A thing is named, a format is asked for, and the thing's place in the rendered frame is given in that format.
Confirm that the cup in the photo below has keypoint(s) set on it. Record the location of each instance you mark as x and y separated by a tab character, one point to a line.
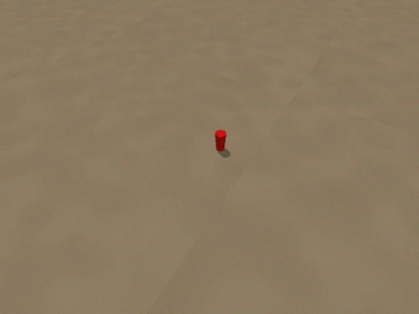
220	136

